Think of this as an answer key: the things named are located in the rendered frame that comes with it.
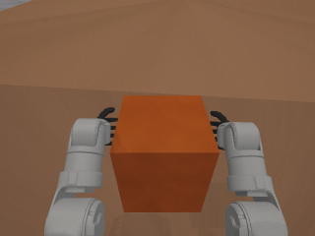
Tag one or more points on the carton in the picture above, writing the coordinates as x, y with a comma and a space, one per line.
164, 153

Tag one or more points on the robot right forearm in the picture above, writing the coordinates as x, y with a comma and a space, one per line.
247, 174

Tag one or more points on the right robot hand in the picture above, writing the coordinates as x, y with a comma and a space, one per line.
216, 123

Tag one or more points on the robot right upper arm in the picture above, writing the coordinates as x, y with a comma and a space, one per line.
245, 218

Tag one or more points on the left robot hand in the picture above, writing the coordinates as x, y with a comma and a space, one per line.
102, 115

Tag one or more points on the robot left forearm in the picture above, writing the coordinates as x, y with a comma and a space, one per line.
85, 151

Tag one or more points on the robot left upper arm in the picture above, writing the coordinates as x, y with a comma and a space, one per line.
76, 217

